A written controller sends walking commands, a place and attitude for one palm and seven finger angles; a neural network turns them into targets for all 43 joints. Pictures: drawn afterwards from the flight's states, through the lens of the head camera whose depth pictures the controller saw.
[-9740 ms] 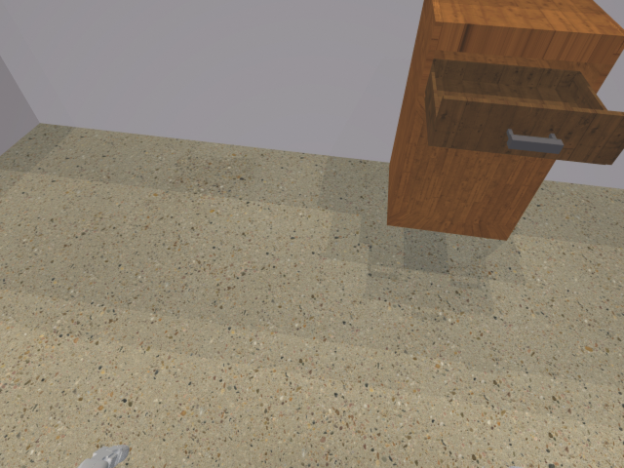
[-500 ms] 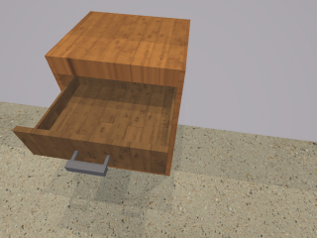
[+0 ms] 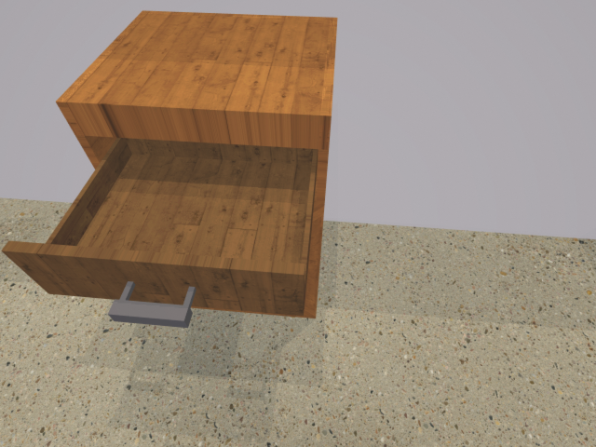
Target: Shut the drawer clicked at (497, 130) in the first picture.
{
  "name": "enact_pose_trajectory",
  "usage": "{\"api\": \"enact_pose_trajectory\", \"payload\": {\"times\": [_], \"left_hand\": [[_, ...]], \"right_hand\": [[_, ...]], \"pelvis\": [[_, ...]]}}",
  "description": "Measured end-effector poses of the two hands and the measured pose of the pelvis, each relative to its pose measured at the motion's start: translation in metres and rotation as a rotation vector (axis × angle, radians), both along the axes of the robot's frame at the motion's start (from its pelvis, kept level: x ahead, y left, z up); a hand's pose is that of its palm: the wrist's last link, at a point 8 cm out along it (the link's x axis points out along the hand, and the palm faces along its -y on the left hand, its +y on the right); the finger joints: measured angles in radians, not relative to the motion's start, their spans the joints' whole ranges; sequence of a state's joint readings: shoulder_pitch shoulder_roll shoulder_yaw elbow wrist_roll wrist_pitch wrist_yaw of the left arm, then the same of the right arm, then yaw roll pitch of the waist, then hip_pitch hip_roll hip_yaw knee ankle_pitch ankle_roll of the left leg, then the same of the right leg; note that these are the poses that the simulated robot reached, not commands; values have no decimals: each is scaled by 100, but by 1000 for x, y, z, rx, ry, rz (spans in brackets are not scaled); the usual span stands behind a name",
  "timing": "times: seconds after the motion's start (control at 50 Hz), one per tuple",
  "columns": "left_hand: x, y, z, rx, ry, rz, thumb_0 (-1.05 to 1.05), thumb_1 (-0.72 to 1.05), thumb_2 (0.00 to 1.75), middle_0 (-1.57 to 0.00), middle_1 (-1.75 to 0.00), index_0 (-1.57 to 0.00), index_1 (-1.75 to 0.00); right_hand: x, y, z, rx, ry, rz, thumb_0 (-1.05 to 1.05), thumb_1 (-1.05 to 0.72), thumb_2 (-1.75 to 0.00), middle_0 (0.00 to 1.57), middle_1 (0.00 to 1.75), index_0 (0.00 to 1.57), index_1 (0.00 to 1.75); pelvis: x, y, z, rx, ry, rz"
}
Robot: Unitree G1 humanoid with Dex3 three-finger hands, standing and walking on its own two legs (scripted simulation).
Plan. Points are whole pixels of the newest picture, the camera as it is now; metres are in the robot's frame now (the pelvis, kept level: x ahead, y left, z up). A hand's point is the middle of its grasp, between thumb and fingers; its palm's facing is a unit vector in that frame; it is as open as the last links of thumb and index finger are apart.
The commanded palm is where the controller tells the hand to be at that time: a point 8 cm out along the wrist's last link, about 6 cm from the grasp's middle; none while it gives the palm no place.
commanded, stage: look again from close up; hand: left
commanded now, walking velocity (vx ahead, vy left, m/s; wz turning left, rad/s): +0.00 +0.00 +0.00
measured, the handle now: (155, 301) +0.34 +0.25 -0.06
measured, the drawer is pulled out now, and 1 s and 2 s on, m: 0.29 0.29 0.29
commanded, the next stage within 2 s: raise the hand and make a fist in 0.20 s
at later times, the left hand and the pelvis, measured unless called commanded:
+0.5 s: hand (151, 410) +0.17 +0.19 -0.01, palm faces +0.23 -0.97 -0.11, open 7.0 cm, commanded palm +0.08 +0.24 -0.05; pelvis -0.03 +0.00 -0.01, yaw +2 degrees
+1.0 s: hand (162, 434) +0.15 +0.18 -0.03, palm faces -0.14 -0.99 -0.06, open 4.5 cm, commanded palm +0.10 +0.25 -0.01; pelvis -0.07 -0.03 -0.08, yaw +2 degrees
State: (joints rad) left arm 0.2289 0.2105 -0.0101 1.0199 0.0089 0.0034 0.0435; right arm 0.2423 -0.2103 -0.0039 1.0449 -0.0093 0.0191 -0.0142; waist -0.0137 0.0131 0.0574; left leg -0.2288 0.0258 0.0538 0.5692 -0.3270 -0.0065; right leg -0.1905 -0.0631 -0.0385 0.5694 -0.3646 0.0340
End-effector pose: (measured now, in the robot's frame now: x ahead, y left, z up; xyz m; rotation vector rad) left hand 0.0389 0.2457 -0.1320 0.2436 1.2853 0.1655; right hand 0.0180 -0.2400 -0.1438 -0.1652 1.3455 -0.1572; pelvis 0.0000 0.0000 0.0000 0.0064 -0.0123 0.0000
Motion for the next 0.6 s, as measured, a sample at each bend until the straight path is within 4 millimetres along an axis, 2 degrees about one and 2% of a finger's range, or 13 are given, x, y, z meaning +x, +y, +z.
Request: {"api": "enact_pose_trajectory", "payload": {"times": [0.16, 0.32, 0.34, 0.36, 0.4, 0.46, 0.5, 0.54, 0.6], "left_hand": [[4, -11, -1, -34, -28, -7, 1, 91, 89, -20, -30, -20, -29], [-14, -14, -2, -44, 3, 15, 1, 91, 89, -20, -30, -21, -29], [-8, -12, 4, -58, -49, 79, 1, 91, 89, -20, -30, -21, -30], [5, -9, 18, -57, -173, 112, 2, 91, 89, -20, -31, -21, -30], [36, -3, 58, -22, -453, 126, 2, 91, 89, -21, -32, -22, -31], [78, -3, 111, -23, -785, 102, 2, 91, 89, -24, -34, -24, -33], [97, -6, 135, -45, -964, 45, 2, 91, 89, -26, -37, -26, -36], [104, -13, 144, -95, -1097, -27, 1, 91, 90, -28, -40, -29, -39], [94, -26, 130, -192, -1190, -141, 1, 91, 90, -33, -45, -34, -45]], "right_hand": [[19, 8, 4, 17, -57, 20, 1, -91, -90, 20, 30, 20, 30], [24, 10, 7, 17, -70, 28, 1, -91, -89, 20, 30, 20, 30], [26, 10, 10, 11, -102, 26, 1, -91, -89, 20, 30, 20, 30], [31, 9, 15, -6, -162, 35, 1, -91, -89, 20, 30, 20, 30], [43, 7, 25, -26, -297, 46, 1, -91, -89, 20, 30, 20, 30], [67, 4, 35, -32, -481, 59, 1, -91, -89, 20, 30, 20, 30], [84, 0, 42, -35, -587, 68, 1, -90, -89, 20, 30, 20, 30], [99, -4, 50, -38, -680, 83, 2, -90, -89, 20, 30, 20, 30], [117, -13, 57, -51, -791, 124, 1, -90, -89, 20, 30, 21, 30]], "pelvis": [[-5, 0, 2, 2, -10, -2], [-7, 1, 4, -5, -10, -3], [-8, 1, 4, -7, -3, -1], [-9, 1, 4, -3, -2, -2], [-10, 0, 4, 6, 5, 6], [-18, -1, -1, 4, 24, 29], [-26, -3, -5, -1, 50, 31], [-35, -7, -14, 0, 90, 22], [-48, -14, -31, 2, 141, 13]]}}
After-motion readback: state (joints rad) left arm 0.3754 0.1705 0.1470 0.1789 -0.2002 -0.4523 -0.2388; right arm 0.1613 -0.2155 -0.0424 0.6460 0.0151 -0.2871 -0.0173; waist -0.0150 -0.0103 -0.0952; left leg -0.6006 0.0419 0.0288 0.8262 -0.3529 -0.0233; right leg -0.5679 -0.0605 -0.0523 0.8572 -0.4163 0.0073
